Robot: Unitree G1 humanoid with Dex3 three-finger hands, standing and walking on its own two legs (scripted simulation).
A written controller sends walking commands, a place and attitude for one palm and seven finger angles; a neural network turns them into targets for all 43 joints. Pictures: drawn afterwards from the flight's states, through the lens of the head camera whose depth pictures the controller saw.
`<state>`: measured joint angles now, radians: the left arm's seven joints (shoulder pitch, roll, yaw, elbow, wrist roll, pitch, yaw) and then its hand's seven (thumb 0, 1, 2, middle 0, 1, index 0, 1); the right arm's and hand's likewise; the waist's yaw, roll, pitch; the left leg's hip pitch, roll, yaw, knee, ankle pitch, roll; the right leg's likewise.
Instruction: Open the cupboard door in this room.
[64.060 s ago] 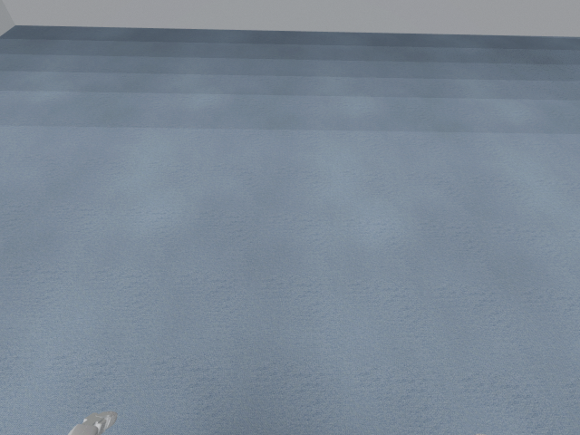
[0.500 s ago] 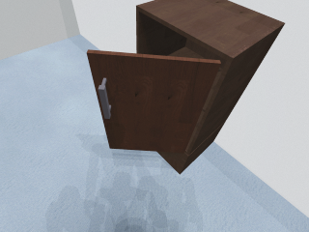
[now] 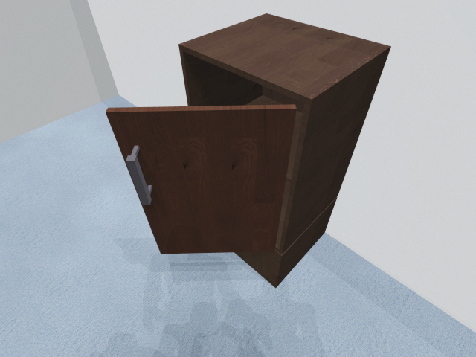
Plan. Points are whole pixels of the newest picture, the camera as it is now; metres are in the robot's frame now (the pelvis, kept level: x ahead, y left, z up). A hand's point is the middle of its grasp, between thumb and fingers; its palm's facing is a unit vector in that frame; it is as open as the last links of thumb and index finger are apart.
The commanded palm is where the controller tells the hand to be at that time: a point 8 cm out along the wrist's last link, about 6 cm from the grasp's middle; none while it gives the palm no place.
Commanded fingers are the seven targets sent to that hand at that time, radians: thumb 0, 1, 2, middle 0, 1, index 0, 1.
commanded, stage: come to a stop and stand still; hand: left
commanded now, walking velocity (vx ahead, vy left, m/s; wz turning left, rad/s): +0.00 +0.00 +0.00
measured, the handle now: (141, 176) +0.53 +0.26 -0.03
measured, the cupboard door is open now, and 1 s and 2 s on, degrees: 45 45 45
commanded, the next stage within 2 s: look again from close up in 0.28 s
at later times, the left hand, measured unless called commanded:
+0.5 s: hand out of the picture -0.03 +0.15 -0.17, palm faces +0.05 -0.99 -0.17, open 7.4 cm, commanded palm none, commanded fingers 0.00 0.90 0.90 -0.20 -0.30 -0.20 -0.30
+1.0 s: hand out of the picture -0.02 +0.17 -0.17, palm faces +0.04 -0.99 -0.17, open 7.4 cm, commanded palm +0.08 +0.22 -0.07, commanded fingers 0.00 0.85 0.88 -0.20 -0.33 -0.20 -0.33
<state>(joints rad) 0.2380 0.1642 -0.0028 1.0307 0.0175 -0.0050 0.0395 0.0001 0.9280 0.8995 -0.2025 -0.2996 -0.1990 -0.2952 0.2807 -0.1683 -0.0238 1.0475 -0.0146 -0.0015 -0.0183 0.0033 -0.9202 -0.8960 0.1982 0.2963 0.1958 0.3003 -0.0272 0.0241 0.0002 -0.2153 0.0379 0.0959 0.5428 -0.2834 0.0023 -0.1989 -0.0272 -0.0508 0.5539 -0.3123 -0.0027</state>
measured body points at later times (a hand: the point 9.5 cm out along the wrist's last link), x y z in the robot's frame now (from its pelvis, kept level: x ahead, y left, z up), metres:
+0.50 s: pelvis +0.00 -0.01 +0.01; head -0.01 -0.01 +0.46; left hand -0.03 +0.20 -0.15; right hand -0.01 -0.23 -0.15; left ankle +0.01 +0.12 -0.73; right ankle -0.01 -0.12 -0.73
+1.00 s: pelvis -0.01 +0.01 +0.01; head -0.01 +0.02 +0.46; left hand -0.02 +0.22 -0.16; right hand -0.02 -0.20 -0.15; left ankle +0.01 +0.12 -0.73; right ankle -0.01 -0.12 -0.73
